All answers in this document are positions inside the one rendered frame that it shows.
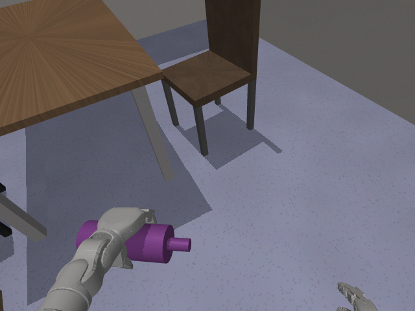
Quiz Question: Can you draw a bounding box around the table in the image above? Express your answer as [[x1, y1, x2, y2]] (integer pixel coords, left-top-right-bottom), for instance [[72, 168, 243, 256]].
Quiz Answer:
[[0, 0, 174, 242]]

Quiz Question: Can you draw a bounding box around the left robot hand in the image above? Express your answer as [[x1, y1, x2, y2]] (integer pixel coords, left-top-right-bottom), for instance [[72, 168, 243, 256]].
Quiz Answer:
[[97, 207, 157, 269]]

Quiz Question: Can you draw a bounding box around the left robot arm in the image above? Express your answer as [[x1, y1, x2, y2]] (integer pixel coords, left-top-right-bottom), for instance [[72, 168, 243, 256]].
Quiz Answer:
[[35, 229, 123, 311]]

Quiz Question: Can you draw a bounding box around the right robot hand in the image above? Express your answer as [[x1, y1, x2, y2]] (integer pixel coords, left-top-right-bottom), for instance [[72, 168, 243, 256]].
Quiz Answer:
[[336, 282, 377, 311]]

